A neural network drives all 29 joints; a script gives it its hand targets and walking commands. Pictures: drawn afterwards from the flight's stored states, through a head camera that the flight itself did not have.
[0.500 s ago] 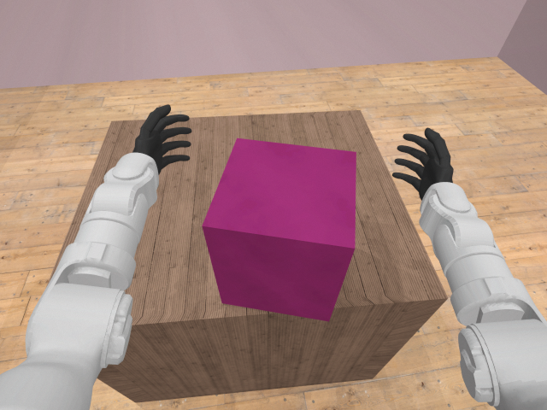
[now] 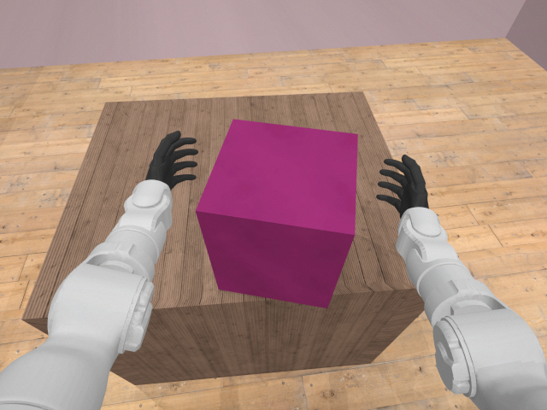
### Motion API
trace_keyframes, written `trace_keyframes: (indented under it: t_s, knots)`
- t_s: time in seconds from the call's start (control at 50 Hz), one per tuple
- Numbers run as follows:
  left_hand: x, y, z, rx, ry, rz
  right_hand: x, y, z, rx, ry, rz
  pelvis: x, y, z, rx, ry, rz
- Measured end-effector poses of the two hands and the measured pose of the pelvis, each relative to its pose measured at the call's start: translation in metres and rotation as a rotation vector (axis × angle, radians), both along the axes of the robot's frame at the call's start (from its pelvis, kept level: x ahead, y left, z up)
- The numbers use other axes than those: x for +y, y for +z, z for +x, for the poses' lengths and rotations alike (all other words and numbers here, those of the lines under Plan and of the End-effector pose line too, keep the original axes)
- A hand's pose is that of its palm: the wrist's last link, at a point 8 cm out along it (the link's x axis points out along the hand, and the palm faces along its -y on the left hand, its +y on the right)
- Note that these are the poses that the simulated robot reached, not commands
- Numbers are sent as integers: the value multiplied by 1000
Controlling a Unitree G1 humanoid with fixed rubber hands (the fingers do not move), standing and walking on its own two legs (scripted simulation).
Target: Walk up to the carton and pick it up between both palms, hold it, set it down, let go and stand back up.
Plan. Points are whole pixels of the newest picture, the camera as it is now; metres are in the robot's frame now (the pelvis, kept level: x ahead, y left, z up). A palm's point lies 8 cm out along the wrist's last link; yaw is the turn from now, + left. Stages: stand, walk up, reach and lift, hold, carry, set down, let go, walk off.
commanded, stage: reach and lift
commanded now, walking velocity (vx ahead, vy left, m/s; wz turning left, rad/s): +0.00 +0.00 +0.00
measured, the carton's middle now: (282, 218) +0.44 -0.03 +0.00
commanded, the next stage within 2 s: none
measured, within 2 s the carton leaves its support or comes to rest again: neither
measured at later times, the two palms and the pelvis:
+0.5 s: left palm (189, 205) +0.45 +0.13 +0.03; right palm (392, 220) +0.39 -0.21 +0.02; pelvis -0.03 -0.02 -0.03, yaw +2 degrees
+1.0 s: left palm (199, 213) +0.43 +0.11 +0.03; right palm (384, 231) +0.37 -0.19 +0.03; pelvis -0.01 +0.00 +0.00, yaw +3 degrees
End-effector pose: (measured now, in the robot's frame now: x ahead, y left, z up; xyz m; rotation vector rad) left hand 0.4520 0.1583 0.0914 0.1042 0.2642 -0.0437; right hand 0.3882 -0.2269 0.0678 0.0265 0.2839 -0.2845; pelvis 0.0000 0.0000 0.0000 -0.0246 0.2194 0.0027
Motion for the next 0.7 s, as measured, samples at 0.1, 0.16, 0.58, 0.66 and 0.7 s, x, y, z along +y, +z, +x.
trace_keyframes:
  t_s: [0.1, 0.16, 0.58, 0.66, 0.7]
  knots:
    - [3, -18, -3, 3, 22, 11, -3, -17, -2, 14, 4, -17, -2, -10, -9, 66, 2, 3]
    - [-1, -28, -3, -5, 21, 16, -5, -25, -1, 12, 9, -19, -4, -17, -16, 105, 6, 3]
    - [-33, -59, -2, -26, -1, -31, 32, -40, 10, -33, 56, -7, -18, -33, -32, 205, 32, 10]
    - [-36, -58, -4, -16, -10, -32, 39, -39, 11, -23, 21, 3, -18, -29, -30, 185, 41, 6]
    - [-39, -58, -6, -13, -22, -37, 39, -39, 9, -18, 10, 3, -18, -26, -28, 168, 45, 2]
